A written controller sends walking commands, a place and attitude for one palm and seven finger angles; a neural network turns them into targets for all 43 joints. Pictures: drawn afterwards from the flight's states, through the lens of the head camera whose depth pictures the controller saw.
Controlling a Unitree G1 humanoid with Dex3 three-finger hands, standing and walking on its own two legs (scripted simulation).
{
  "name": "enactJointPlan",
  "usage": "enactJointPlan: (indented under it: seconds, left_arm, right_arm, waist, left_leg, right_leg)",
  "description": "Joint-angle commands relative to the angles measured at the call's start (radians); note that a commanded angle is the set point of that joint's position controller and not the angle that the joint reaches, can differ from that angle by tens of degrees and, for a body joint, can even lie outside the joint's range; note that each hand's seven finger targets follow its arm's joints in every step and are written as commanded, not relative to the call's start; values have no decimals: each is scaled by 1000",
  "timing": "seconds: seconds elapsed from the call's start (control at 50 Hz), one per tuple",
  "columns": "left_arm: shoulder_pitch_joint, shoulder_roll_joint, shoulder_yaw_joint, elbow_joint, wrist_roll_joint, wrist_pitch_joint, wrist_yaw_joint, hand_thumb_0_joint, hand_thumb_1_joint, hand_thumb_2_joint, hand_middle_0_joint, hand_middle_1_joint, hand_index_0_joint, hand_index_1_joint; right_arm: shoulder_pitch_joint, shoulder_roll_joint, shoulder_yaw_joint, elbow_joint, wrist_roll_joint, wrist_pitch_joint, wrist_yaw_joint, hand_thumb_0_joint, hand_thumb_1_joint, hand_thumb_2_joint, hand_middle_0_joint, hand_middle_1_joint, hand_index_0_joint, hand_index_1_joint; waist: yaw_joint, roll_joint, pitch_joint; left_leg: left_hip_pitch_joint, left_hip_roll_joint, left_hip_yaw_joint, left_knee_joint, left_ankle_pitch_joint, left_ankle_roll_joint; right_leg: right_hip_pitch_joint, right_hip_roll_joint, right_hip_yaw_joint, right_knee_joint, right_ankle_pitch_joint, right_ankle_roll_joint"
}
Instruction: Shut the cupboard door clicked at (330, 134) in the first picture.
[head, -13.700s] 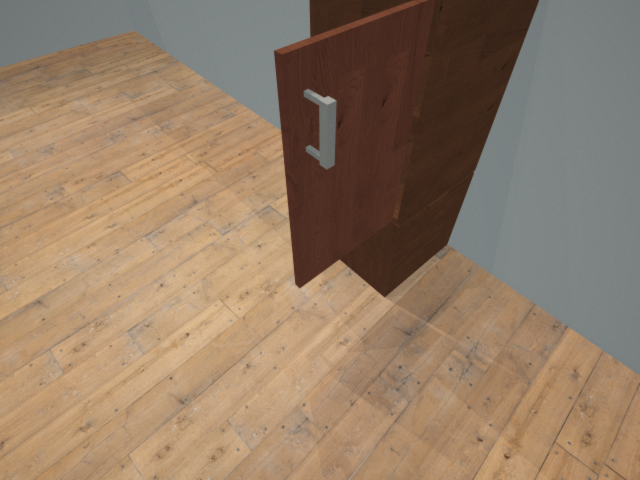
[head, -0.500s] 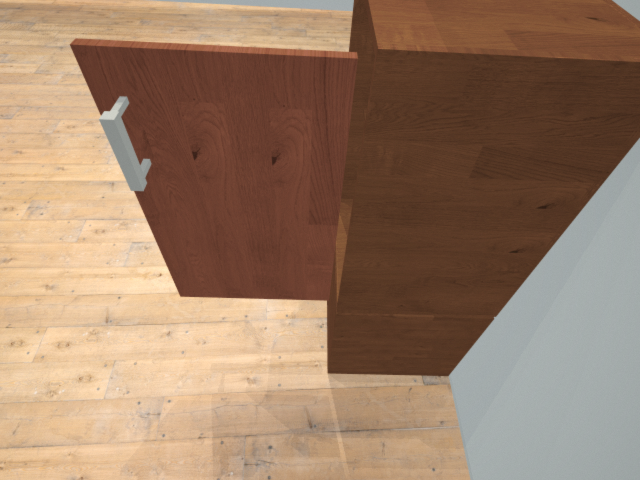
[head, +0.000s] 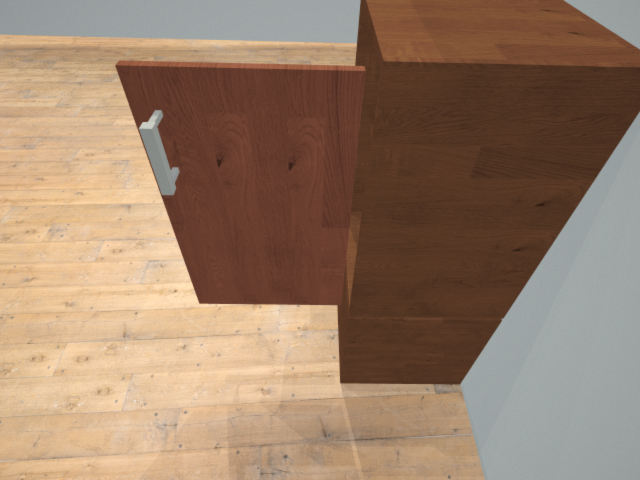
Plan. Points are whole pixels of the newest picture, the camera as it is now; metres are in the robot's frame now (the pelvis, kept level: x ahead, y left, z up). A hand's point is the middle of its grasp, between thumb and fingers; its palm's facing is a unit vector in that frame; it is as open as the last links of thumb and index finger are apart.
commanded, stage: come to a stop and stand still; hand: left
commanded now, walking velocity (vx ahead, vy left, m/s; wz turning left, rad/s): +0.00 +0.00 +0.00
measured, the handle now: (162, 153) +0.56 +0.29 +0.12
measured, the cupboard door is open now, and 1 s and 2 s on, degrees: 90 90 90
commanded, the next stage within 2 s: look again from close up in 0.10 s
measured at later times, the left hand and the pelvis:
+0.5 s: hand out of the picture -0.02 +0.16 -0.18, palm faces +0.02 -0.99 -0.16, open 7.4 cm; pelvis +0.00 +0.00 +0.00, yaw +0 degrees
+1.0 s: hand out of the picture +0.01 +0.17 -0.18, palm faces +0.03 -0.99 -0.16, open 7.4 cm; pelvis +0.02 +0.00 +0.00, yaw +0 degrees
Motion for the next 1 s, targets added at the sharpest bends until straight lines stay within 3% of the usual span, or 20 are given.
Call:
enactJointPlan:
  seconds: [0.0,0.24,0.56,0.6,0.78,0.84,0.9,0.98]
  left_arm:
    - [43,92,14,-42,-2,-21,-1,0,900,900,-200,-300,-200,-300]
    - [67,78,5,-1,-4,-25,-2,0,900,900,-200,-300,-200,-300]
    - [61,61,1,22,-8,-30,3,0,900,900,-200,-300,-200,-300]
    - [58,62,1,23,-7,-29,4,0,900,900,-200,-300,-200,-300]
    - [51,65,3,23,-8,-28,4,0,900,900,-200,-300,-200,-300]
    - [52,60,1,25,-8,-28,4,0,900,900,-200,-300,-200,-300]
    - [64,71,12,20,-2,-22,2,0,900,900,-200,-300,-200,-300]
    - [86,106,36,6,0,-17,-2,0,900,900,-200,-300,-200,-300]
  right_arm:
    - [22,-123,-23,-46,5,-24,-10,0,-900,-900,200,300,200,300]
    - [29,-111,-15,7,11,-28,-11,0,-900,-900,200,300,200,300]
    - [27,-84,-7,53,15,-36,-15,0,-900,-900,200,300,200,300]
    - [20,-83,-7,55,16,-36,-16,0,-900,-900,200,300,200,300]
    - [17,-80,-5,65,17,-36,-17,0,-900,-900,200,300,200,300]
    - [21,-80,-3,69,13,-31,-15,0,-900,-900,200,300,200,300]
    - [38,-80,-6,65,9,-19,-11,0,-900,-900,200,300,200,300]
    - [45,-71,-10,40,4,-10,-6,0,-900,-900,200,300,200,300]
  waist:
    - [-2,10,99]
    - [2,0,102]
    - [3,-15,64]
    - [6,-10,89]
    - [8,-9,83]
    - [6,-8,84]
    - [9,-16,114]
    - [19,-96,144]
  left_leg:
    - [-82,115,-171,-201,-216,-4]
    - [-68,117,-161,-214,-183,-10]
    - [5,116,-123,-180,-2,-15]
    - [-8,115,-123,-186,-9,-15]
    - [16,119,-117,-187,29,-15]
    - [12,111,-115,-189,-22,-19]
    - [-29,88,-101,-166,-166,-17]
    - [-99,42,-49,-63,-208,-19]
  right_leg:
    - [-29,-43,78,-122,-116,-52]
    - [-10,-51,79,-144,-71,-46]
    - [35,-61,75,-143,60,-40]
    - [33,-61,73,-148,55,-39]
    - [49,-62,68,-155,78,-36]
    - [48,-64,73,-164,39,-39]
    - [24,-69,90,-171,-130,-56]
    - [10,-128,167,-228,-307,-97]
